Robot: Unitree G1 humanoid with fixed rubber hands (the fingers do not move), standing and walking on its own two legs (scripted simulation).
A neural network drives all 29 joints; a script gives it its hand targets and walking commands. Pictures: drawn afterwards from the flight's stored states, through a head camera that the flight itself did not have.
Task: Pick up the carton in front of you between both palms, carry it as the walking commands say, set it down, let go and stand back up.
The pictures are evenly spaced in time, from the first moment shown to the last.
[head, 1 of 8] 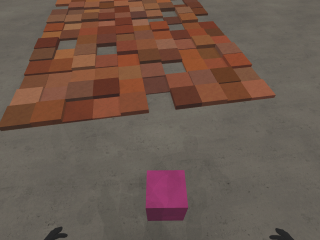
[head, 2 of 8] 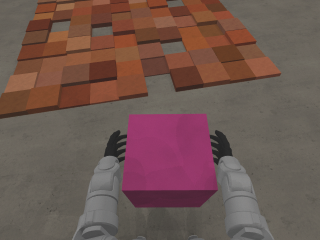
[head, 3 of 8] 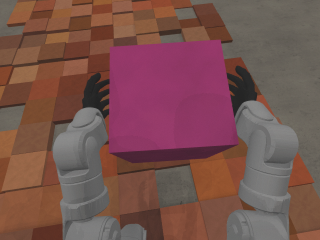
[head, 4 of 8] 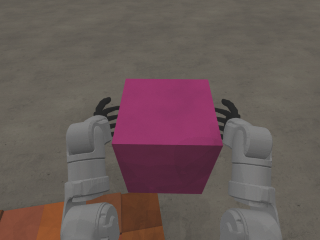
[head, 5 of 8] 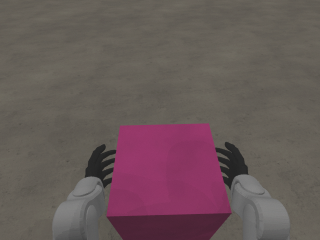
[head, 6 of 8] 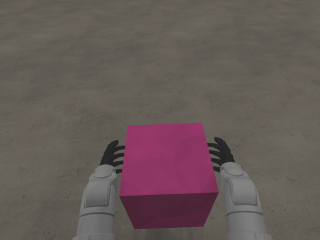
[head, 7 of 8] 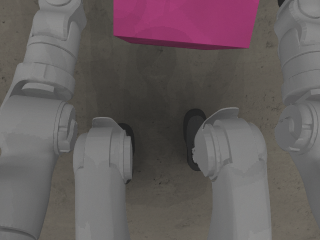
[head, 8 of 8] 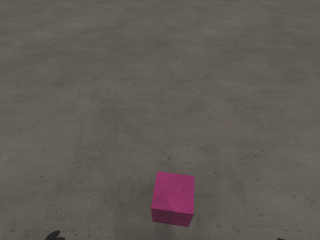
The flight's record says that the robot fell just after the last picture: no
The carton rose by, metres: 0.78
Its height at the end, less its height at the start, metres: +0.00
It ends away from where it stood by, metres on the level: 7.94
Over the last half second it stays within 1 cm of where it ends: yes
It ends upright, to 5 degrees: yes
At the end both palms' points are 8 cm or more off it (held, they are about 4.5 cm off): yes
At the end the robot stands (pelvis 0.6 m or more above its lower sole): yes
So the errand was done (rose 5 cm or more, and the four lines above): yes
